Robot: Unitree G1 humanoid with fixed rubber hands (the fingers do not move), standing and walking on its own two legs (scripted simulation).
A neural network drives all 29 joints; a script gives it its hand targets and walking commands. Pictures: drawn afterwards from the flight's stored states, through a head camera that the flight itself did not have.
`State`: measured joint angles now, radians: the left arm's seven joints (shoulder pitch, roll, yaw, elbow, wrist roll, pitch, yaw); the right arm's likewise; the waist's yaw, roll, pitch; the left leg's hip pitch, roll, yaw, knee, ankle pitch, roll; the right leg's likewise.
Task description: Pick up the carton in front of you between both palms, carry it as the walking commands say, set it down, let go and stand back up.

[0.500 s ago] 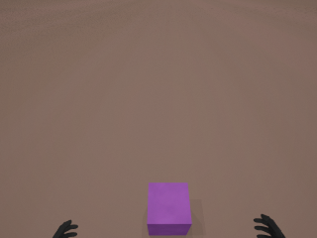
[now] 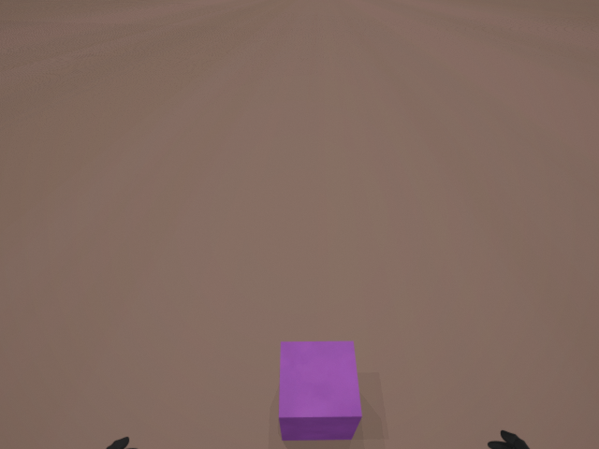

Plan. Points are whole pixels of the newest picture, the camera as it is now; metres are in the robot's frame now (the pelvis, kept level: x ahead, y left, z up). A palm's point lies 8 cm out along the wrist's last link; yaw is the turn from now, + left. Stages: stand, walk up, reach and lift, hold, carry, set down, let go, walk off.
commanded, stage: stand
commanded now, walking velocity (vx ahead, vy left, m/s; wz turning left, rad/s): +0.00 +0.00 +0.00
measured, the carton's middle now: (317, 391) +0.40 -0.03 -0.65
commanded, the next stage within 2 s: none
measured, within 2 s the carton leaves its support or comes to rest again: neither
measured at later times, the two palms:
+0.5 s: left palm out of the picture +0.07 +0.29 -0.11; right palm out of the picture +0.07 -0.29 -0.10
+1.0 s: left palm out of the picture +0.07 +0.29 -0.11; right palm out of the picture +0.07 -0.30 -0.10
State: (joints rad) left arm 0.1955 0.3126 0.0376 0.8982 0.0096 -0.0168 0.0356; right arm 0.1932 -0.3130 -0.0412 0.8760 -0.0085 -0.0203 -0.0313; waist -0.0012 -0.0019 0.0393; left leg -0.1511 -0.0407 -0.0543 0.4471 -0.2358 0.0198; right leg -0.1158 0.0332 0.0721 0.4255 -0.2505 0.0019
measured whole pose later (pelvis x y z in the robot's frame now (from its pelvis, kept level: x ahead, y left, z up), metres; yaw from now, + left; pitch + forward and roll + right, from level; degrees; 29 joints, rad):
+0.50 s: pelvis -0.01 +0.00 +0.00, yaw +0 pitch -3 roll +0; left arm 0.18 0.33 0.02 0.97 0.00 -0.02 0.03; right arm 0.18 -0.33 -0.03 0.96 0.00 -0.02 -0.03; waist 0.00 0.00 0.04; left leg -0.15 -0.04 -0.05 0.40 -0.19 0.02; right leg -0.12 0.03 0.08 0.39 -0.21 0.00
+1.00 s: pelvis -0.01 +0.00 +0.00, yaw -1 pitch -3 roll +0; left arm 0.17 0.35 0.01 0.99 0.00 -0.02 0.03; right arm 0.16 -0.35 -0.02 0.99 0.00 -0.02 -0.03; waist 0.00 0.00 0.04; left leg -0.14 -0.04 -0.04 0.37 -0.18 0.02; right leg -0.12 0.03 0.08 0.37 -0.20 0.00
